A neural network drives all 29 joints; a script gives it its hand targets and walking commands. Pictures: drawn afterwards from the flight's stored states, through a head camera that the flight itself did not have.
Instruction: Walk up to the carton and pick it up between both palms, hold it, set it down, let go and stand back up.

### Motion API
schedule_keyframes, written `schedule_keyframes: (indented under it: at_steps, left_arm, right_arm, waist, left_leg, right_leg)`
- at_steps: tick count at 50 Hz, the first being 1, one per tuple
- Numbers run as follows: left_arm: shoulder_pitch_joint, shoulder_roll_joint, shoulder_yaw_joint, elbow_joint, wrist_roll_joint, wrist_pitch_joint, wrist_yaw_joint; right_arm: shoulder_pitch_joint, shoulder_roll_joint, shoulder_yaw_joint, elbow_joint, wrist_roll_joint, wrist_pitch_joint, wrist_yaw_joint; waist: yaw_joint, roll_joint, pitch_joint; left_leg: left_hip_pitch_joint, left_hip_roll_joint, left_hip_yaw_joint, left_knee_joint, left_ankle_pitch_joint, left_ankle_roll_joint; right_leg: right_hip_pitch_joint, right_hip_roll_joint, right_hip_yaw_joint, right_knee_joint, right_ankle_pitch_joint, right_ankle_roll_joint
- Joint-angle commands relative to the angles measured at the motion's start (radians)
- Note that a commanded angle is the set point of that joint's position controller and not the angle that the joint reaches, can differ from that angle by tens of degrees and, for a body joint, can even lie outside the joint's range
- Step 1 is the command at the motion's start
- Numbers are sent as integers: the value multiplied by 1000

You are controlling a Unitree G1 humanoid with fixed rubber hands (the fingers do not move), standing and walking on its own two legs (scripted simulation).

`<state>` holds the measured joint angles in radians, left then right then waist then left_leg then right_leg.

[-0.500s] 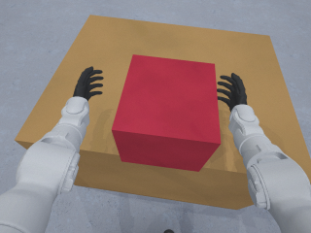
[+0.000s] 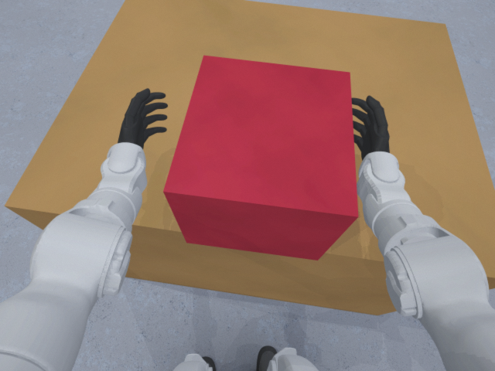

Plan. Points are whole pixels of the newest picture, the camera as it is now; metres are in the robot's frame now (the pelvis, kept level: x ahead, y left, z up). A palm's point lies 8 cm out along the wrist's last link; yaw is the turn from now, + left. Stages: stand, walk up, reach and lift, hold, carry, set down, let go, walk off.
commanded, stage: reach and lift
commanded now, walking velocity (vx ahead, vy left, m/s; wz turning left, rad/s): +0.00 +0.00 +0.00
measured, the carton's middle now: (263, 162) +0.45 -0.03 +0.00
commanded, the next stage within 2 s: none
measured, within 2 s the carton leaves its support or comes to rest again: neither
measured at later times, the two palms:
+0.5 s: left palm (151, 147) +0.45 +0.15 +0.05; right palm (362, 158) +0.43 -0.18 +0.05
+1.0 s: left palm (150, 147) +0.45 +0.15 +0.05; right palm (362, 159) +0.43 -0.18 +0.05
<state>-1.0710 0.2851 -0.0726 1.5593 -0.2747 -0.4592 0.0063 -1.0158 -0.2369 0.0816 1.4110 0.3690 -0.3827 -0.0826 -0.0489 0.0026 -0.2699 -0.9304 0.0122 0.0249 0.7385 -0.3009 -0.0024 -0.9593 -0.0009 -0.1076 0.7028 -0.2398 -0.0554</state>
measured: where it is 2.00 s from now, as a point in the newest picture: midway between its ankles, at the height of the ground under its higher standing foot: outside the picture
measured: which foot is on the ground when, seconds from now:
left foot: down 0.00-1.00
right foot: down 0.00-1.00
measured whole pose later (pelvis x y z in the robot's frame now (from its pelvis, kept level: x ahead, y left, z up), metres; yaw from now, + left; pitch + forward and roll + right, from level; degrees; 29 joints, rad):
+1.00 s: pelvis +0.03 +0.01 +0.04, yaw +0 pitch +19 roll -1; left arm -0.82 0.08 0.40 1.31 0.26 -0.53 0.02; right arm -0.74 -0.03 -0.58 1.13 -0.36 -0.49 -0.08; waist -0.04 0.02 -0.10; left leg -0.55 0.00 0.03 0.46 -0.24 0.02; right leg -0.56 0.01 -0.10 0.40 -0.16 -0.03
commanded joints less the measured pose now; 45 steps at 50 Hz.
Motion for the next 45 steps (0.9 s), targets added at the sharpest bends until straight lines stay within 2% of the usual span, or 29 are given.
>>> schedule_keyframes:
  at_steps: [1,6,11,12,13,14,16,18,21,26,35,45]
  left_arm:
    - [-370,89,17,-118,21,-30,-1]
    - [-382,15,61,-132,73,-43,3]
    - [-378,-50,210,-171,207,-53,2]
    - [-376,-59,251,-186,245,-51,3]
    - [-390,-158,260,-216,286,-53,-9]
    - [-403,-276,241,-223,323,-56,-38]
    - [-370,-489,257,-181,430,-65,-100]
    - [-311,-563,271,-137,478,-94,-119]
    - [-278,-559,320,-131,511,-118,-114]
    - [-232,-565,342,-141,536,-117,-101]
    - [-164,-607,339,-198,574,-94,-82]
    - [-127,-638,337,-245,598,-70,-72]
  right_arm:
    - [-348,-74,-18,-111,-21,-30,-2]
    - [-361,26,-57,-140,-94,-13,1]
    - [-337,157,-139,-195,-227,-9,0]
    - [-328,184,-170,-205,-267,-11,-2]
    - [-341,311,-183,-227,-331,-10,7]
    - [-350,457,-191,-256,-418,-11,32]
    - [-305,669,-274,-218,-604,-34,104]
    - [-250,713,-328,-178,-699,-60,142]
    - [-200,730,-377,-152,-793,-82,156]
    - [-124,756,-397,-133,-844,-87,165]
    - [-77,766,-384,-147,-838,-101,168]
    - [-62,770,-381,-178,-836,-107,167]
  waist:
    - [-2,24,-688]
    - [5,16,-660]
    - [29,-10,-641]
    - [33,-17,-638]
    - [44,-13,-616]
    - [45,0,-604]
    - [36,25,-530]
    - [32,39,-465]
    - [18,8,-416]
    - [11,-3,-358]
    - [21,11,-325]
    - [28,6,-329]
  left_leg:
    - [200,-37,1,-14,386,-49]
    - [203,-31,-4,-26,351,-36]
    - [176,-32,14,-74,323,-12]
    - [168,-34,22,-89,314,-6]
    - [176,-33,27,-104,309,4]
    - [202,-29,29,-124,308,6]
    - [310,-19,29,-146,301,-3]
    - [347,-10,10,-157,316,-11]
    - [330,-9,6,-197,302,3]
    - [352,-5,5,-249,311,4]
    - [419,6,-3,-266,407,-11]
    - [429,8,-2,-294,417,-7]
  right_leg:
    - [520,-11,93,-11,376,75]
    - [492,-24,90,-24,298,64]
    - [618,-40,109,-35,301,70]
    - [663,-41,116,-40,312,73]
    - [686,-43,114,-54,323,73]
    - [717,-42,98,-75,344,69]
    - [716,-34,72,-113,372,54]
    - [696,-30,60,-127,411,40]
    - [761,-31,52,-140,454,54]
    - [812,-32,49,-175,481,62]
    - [835,-29,44,-206,551,54]
    - [870,-30,47,-232,562,49]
